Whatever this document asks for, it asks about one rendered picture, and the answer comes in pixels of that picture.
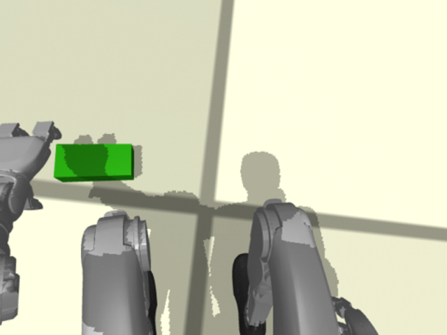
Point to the left robot hand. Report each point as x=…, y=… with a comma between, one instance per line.
x=26, y=155

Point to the right robot hand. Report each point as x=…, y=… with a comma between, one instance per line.
x=356, y=321

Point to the right robot foot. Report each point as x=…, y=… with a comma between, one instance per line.
x=240, y=291

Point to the carton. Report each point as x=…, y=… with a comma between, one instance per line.
x=94, y=162

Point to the left robot arm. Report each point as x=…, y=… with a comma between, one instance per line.
x=14, y=190

